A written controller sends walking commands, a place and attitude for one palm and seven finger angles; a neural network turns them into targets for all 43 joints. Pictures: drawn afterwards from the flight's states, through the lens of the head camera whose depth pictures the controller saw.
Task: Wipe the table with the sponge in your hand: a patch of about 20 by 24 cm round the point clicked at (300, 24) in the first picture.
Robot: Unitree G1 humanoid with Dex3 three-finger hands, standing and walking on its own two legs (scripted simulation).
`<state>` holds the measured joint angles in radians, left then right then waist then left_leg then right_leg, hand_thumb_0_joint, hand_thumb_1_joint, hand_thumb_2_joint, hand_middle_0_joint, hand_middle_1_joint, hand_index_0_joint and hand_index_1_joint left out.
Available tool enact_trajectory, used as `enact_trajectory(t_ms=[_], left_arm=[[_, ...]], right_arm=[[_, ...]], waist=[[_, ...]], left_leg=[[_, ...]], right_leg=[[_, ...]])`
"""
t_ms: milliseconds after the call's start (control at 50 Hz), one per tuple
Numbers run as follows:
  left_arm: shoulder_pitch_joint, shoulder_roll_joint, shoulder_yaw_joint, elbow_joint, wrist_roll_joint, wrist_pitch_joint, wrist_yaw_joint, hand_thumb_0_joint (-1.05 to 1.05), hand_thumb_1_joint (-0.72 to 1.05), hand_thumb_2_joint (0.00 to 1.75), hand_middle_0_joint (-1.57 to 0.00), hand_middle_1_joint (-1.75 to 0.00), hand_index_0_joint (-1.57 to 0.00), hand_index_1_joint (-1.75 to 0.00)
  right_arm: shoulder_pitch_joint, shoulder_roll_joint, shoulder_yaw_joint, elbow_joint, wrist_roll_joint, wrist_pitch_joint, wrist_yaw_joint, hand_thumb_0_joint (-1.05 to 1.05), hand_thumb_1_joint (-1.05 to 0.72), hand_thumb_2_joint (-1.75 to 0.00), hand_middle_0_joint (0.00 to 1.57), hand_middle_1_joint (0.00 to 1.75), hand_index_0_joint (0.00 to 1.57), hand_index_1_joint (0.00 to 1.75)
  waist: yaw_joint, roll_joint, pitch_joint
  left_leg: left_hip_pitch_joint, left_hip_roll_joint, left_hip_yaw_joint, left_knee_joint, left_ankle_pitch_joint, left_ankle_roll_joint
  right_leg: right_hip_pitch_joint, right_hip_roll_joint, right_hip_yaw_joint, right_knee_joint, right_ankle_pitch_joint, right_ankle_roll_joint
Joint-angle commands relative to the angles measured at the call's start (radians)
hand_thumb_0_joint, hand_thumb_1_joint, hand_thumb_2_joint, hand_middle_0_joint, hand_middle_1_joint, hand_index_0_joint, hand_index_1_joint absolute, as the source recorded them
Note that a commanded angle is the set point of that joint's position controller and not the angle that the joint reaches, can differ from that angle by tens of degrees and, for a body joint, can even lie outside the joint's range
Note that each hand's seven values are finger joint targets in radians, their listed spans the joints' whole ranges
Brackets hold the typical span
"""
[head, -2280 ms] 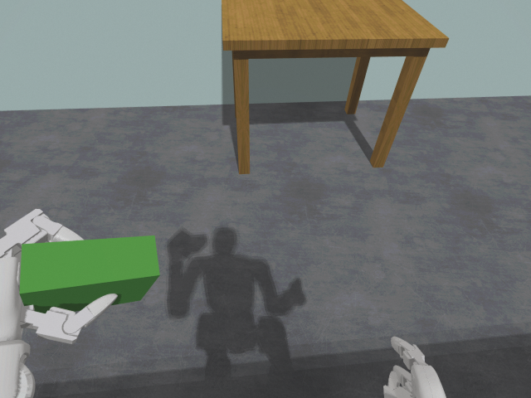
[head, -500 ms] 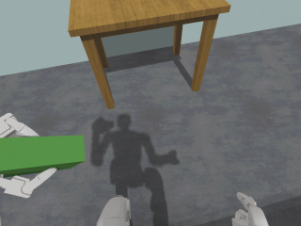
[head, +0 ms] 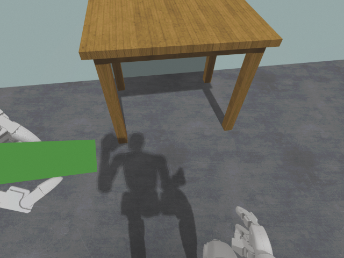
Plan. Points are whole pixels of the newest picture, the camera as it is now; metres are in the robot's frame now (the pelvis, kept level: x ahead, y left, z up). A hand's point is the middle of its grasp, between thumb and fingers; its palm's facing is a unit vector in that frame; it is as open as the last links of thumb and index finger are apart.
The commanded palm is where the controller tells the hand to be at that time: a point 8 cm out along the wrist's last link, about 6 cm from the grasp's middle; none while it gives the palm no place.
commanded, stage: walk to a spot facing it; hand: left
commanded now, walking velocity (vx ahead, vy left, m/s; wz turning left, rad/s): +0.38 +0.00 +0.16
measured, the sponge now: (58, 161) +0.23 +0.20 +0.18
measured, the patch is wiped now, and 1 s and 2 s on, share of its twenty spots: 0.00 0.00 0.00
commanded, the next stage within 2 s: turn to face it in 0.54 s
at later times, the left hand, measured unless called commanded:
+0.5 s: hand (81, 107) +0.33 +0.19 +0.20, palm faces +0.47 -0.69 -0.55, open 9.3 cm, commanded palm +0.26 +0.24 +0.18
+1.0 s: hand (72, 95) +0.36 +0.21 +0.20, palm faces +0.68 -0.59 -0.42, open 9.3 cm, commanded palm +0.32 +0.22 +0.18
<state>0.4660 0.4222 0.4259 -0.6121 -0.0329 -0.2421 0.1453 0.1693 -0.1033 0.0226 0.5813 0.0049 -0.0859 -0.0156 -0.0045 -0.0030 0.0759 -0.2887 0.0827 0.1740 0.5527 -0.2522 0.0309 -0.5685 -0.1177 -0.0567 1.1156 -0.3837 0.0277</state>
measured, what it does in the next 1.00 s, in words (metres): walks ahead: right foot, then left foot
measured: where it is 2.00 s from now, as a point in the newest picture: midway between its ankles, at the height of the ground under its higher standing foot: outside the picture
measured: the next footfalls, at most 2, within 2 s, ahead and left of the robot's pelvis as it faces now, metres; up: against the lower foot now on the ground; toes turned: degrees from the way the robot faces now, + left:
right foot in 0.20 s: +0.17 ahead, -0.17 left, +0.00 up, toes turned -8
left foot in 0.62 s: +0.28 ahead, +0.09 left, +0.00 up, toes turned +24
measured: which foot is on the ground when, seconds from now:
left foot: down 0.00-0.20, up 0.22-0.60, down 0.62-1.00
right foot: up 0.00-0.18, down 0.20-0.60, up 0.62-0.98, down 1.00-1.00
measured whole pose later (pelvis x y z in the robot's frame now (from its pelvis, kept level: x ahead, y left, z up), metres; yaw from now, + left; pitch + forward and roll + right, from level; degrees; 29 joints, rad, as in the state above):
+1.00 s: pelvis +0.22 -0.08 -0.01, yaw +12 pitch -2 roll +0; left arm 0.41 0.36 0.41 -0.48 -0.03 -0.22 0.16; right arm 0.16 -0.13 0.04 0.57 0.01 -0.12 -0.02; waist 0.11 0.06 0.04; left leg -0.34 0.14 0.16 0.60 -0.22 -0.03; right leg -0.29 -0.02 -0.11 0.62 -0.34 0.05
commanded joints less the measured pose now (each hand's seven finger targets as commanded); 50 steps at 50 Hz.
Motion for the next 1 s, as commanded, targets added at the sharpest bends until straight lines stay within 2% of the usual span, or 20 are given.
enact_trajectory(t_ms=[0,140,160,180,200,220,280,400,480,540,560,580,600,620,660,720,800,940,960,980], left_arm=[[0.009,0.043,0.06,-0.121,-0.009,-0.062,0.01,0.0,0.1,1.3,-1.2,-1.6,-1.2,-1.6],[-0.161,0.04,-0.02,-0.018,0.021,-0.035,0.01,0.0,0.1,1.3,-1.2,-1.6,-1.2,-1.6],[-0.192,0.056,-0.023,-0.045,0.027,-0.025,0.012,0.0,0.1,1.3,-1.2,-1.6,-1.2,-1.6],[-0.22,0.117,0.001,-0.074,0.04,-0.016,0.02,0.0,0.1,1.3,-1.2,-1.6,-1.2,-1.6],[-0.215,0.176,0.056,-0.098,0.033,-0.004,0.031,0.0,0.1,1.3,-1.2,-1.6,-1.2,-1.6],[-0.273,0.182,0.061,-0.17,0.028,-0.014,0.037,0.0,0.1,1.3,-1.2,-1.6,-1.2,-1.6],[-0.085,0.207,0.124,-0.212,0.021,-0.037,0.032,0.0,0.1,1.3,-1.2,-1.6,-1.2,-1.6],[0.093,0.15,0.164,-0.162,-0.003,-0.048,0.039,0.0,0.1,1.3,-1.2,-1.6,-1.2,-1.6],[0.107,0.116,0.147,-0.114,-0.01,-0.028,0.058,0.0,0.1,1.3,-1.2,-1.6,-1.2,-1.6],[0.031,0.112,0.099,-0.146,-0.008,-0.018,0.064,0.0,0.1,1.3,-1.2,-1.6,-1.2,-1.6],[0.004,0.118,0.091,-0.165,-0.01,-0.025,0.066,0.0,0.1,1.3,-1.2,-1.6,-1.2,-1.6],[-0.014,0.115,0.08,-0.209,-0.014,-0.041,0.063,0.0,0.1,1.3,-1.2,-1.6,-1.2,-1.6],[-0.029,0.127,0.072,-0.245,-0.015,-0.049,0.059,0.0,0.1,1.3,-1.2,-1.6,-1.2,-1.6],[-0.088,0.175,0.089,-0.231,0.015,-0.05,0.047,0.0,0.1,1.3,-1.2,-1.6,-1.2,-1.6],[-0.126,0.165,0.081,-0.223,0.009,-0.039,0.027,0.0,0.1,1.3,-1.2,-1.6,-1.2,-1.6],[-0.08,0.183,0.112,-0.393,-0.001,-0.049,0.034,0.0,0.1,1.3,-1.2,-1.6,-1.2,-1.6],[-0.049,0.118,0.084,-0.326,-0.007,-0.052,0.032,0.0,0.1,1.3,-1.2,-1.6,-1.2,-1.6],[-0.189,0.026,-0.019,0.084,0.003,0.008,0.007,0.0,0.1,1.3,-1.2,-1.6,-1.2,-1.6],[-0.232,0.027,-0.041,0.1,0.009,0.011,0.001,0.0,0.1,1.3,-1.2,-1.6,-1.2,-1.6],[-0.269,0.05,-0.05,0.096,0.018,0.013,0.0,0.0,0.1,1.3,-1.2,-1.6,-1.2,-1.6]], right_arm=[[-0.013,-0.198,-0.087,-0.111,0.009,-0.063,-0.024,0.0,-0.9,-0.9,0.2,0.3,0.2,0.3],[-0.014,-0.193,-0.076,-0.094,0.008,-0.061,-0.065,0.0,-0.9,-0.9,0.2,0.3,0.2,0.3],[-0.016,-0.172,-0.068,-0.095,0.015,-0.057,-0.063,0.0,-0.9,-0.9,0.2,0.3,0.2,0.3],[-0.022,-0.143,-0.062,-0.104,0.016,-0.049,-0.063,0.0,-0.9,-0.9,0.2,0.3,0.2,0.3],[-0.079,-0.165,-0.054,-0.12,0.008,-0.053,-0.064,0.0,-0.9,-0.9,0.2,0.3,0.2,0.3],[-0.098,-0.173,-0.05,-0.114,-0.005,-0.057,-0.064,0.0,-0.9,-0.9,0.2,0.3,0.2,0.3],[-0.09,-0.199,-0.076,-0.101,0.0,-0.029,-0.047,0.0,-0.9,-0.9,0.2,0.3,0.2,0.3],[-0.06,-0.165,-0.085,-0.157,0.002,0.028,-0.041,0.0,-0.9,-0.9,0.2,0.3,0.2,0.3],[-0.022,-0.164,-0.088,-0.177,-0.003,0.025,-0.042,0.0,-0.9,-0.9,0.2,0.3,0.2,0.3],[0.004,-0.174,-0.099,-0.174,-0.003,0.023,-0.056,0.0,-0.9,-0.9,0.2,0.3,0.2,0.3],[0.011,-0.176,-0.101,-0.177,-0.003,0.021,-0.065,0.0,-0.9,-0.9,0.2,0.3,0.2,0.3],[-0.007,-0.193,-0.105,-0.182,-0.005,0.013,-0.068,0.0,-0.9,-0.9,0.2,0.3,0.2,0.3],[-0.007,-0.212,-0.093,-0.188,-0.001,-0.004,-0.058,0.0,-0.9,-0.9,0.2,0.3,0.2,0.3],[-0.006,-0.211,-0.085,-0.174,0.0,-0.016,-0.034,0.0,-0.9,-0.9,0.2,0.3,0.2,0.3],[-0.025,-0.238,-0.106,-0.143,0.01,-0.007,-0.03,0.0,-0.9,-0.9,0.2,0.3,0.2,0.3],[-0.052,-0.205,-0.089,-0.142,0.004,-0.03,-0.019,0.0,-0.9,-0.9,0.2,0.3,0.2,0.3],[-0.047,-0.197,-0.066,-0.137,-0.006,-0.076,-0.015,0.0,-0.9,-0.9,0.2,0.3,0.2,0.3],[-0.029,-0.216,-0.068,-0.118,0.01,-0.07,-0.032,0.0,-0.9,-0.9,0.2,0.3,0.2,0.3],[-0.022,-0.211,-0.067,-0.118,0.011,-0.065,-0.031,0.0,-0.9,-0.9,0.2,0.3,0.2,0.3],[-0.02,-0.196,-0.064,-0.125,0.012,-0.06,-0.029,0.0,-0.9,-0.9,0.2,0.3,0.2,0.3]], waist=[[0.002,0.232,-0.146],[0.021,0.163,-0.145],[0.022,0.046,-0.184],[0.023,-0.253,-0.212],[0.049,-0.295,-0.204],[0.034,-0.16,-0.199],[0.027,-0.086,-0.117],[0.013,-0.119,-0.174],[0.035,-0.199,-0.169],[-0.019,-0.157,-0.245],[-0.046,-0.069,-0.288],[-0.035,0.149,-0.334],[-0.008,0.334,-0.35],[-0.016,0.214,-0.307],[-0.011,0.143,-0.253],[0.019,0.263,-0.251],[0.013,0.344,-0.213],[0.021,0.132,-0.138],[0.017,0.056,-0.13],[0.006,-0.116,-0.112]], left_leg=[[0.009,0.201,-0.139,-0.308,0.0,0.114],[0.05,0.137,-0.096,-0.029,0.009,0.082],[0.005,0.085,-0.063,0.177,0.012,0.06],[-0.239,-0.019,-0.015,0.49,-0.17,0.017],[-0.423,-0.081,-0.121,0.702,-0.346,-0.003],[-0.422,-0.033,-0.201,0.768,-0.288,-0.014],[-0.441,0.022,-0.209,0.841,-0.152,-0.051],[-0.315,0.052,-0.07,0.387,-0.094,-0.069],[-0.23,-0.009,0.058,0.163,-0.063,-0.064],[0.034,-0.102,0.122,-0.024,0.073,-0.051],[0.192,-0.09,0.073,-0.094,0.173,-0.025],[0.38,0.101,-0.199,-0.1,0.512,0.085],[0.443,0.369,-0.639,-0.077,0.999,0.247],[0.406,0.393,-0.671,-0.091,0.95,0.277],[0.229,0.336,-0.487,-0.137,0.609,0.229],[0.085,0.21,-0.239,-0.191,0.331,0.134],[-0.031,0.205,-0.14,-0.297,-0.004,0.072],[0.005,0.24,-0.088,-0.085,0.006,0.01],[-0.009,0.198,-0.06,0.006,-0.045,-0.014],[-0.031,0.113,-0.037,0.158,-0.13,-0.048]], right_leg=[[0.126,0.01,-0.097,-0.216,0.091,0.027],[0.364,0.088,-0.185,-0.613,0.1,0.028],[0.463,0.019,-0.091,-0.704,0.123,-0.002],[0.627,-0.222,0.242,-0.78,0.212,-0.091],[0.677,-0.367,0.482,-0.804,0.361,-0.174],[0.638,-0.405,0.457,-0.817,0.32,-0.19],[0.539,-0.342,0.262,-0.806,0.346,-0.187],[0.589,-0.262,-0.081,-0.719,0.697,-0.143],[0.576,-0.247,-0.118,-0.651,0.816,-0.126],[0.489,-0.216,-0.2,-0.38,0.876,-0.06],[0.391,-0.18,-0.211,-0.199,0.772,-0.019],[0.195,-0.063,-0.189,0.056,0.25,0.036],[-0.01,0.047,-0.069,0.243,-0.336,0.06],[-0.071,0.034,0.048,0.293,-0.331,0.036],[-0.022,-0.014,0.071,0.232,-0.176,0.034],[0.091,0.006,0.015,0.052,-0.041,0.022],[0.232,0.055,-0.047,-0.209,0.016,0.017],[0.305,0.113,-0.07,-0.564,0.065,0.036],[0.318,0.086,-0.023,-0.656,0.137,0.018],[0.284,-0.013,0.16,-0.748,0.302,-0.038]])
